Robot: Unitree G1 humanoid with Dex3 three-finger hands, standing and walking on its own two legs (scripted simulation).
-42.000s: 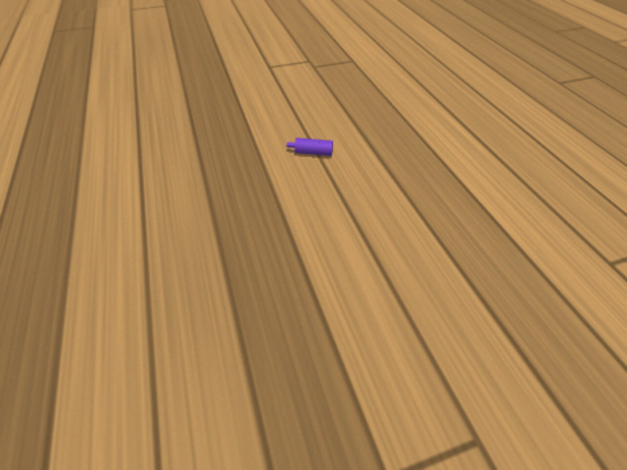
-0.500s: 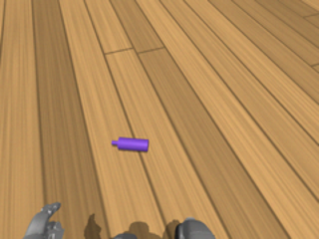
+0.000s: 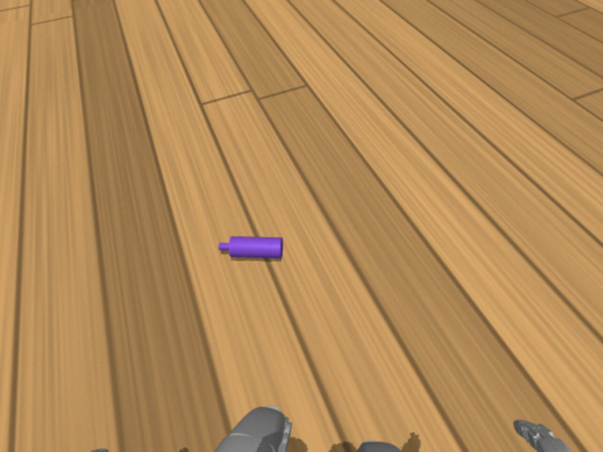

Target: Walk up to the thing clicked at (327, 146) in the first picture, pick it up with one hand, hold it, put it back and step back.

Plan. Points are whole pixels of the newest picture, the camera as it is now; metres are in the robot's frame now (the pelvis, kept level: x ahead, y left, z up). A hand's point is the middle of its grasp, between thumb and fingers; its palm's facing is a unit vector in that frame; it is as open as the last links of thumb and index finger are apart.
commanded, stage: step back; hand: left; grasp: from above
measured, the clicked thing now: (250, 247) +0.84 +0.27 -0.72
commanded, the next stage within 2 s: stand in 1.62 s
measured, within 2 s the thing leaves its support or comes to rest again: neither
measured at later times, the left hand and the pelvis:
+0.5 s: hand out of the picture -0.12 +0.25 -0.15, palm faces -0.01 -0.91 -0.41, open 7.3 cm; pelvis -0.19 -0.02 -0.01, yaw +0 degrees
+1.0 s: hand out of the picture -0.20 +0.27 -0.14, palm faces +0.05 -0.92 -0.39, open 7.4 cm; pelvis -0.23 -0.02 +0.00, yaw +3 degrees
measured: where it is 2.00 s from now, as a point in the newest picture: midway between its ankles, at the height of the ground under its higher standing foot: outside the picture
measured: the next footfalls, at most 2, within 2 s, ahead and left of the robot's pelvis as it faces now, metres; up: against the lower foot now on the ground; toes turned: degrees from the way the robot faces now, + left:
left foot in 0.16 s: -0.04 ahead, +0.13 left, +0.00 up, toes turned +1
right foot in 0.46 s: -0.15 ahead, -0.12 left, +0.00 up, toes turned +3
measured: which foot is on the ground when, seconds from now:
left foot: up 0.00-0.14, down 0.16-0.48, up 0.50-0.74, down 0.76-1.00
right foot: down 0.00-0.18, up 0.20-0.44, down 0.46-1.00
